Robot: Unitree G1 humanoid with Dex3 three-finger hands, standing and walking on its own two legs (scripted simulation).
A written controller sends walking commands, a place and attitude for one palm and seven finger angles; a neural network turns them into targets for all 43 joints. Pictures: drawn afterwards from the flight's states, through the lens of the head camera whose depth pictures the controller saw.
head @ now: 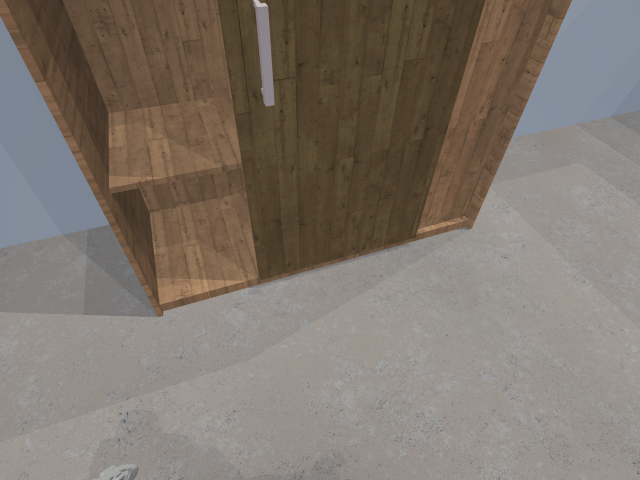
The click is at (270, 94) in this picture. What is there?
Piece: wardrobe's sliding door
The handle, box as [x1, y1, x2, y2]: [253, 0, 274, 105]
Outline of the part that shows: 253,0 253,4 256,11 262,79 261,92 263,95 265,105 272,105 274,104 267,5 265,3 260,3 257,0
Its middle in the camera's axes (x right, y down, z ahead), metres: -0.13 -0.41 +0.87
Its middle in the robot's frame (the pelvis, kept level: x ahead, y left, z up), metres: +0.93 +0.19 +0.12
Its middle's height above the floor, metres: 0.90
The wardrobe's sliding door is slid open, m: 0.37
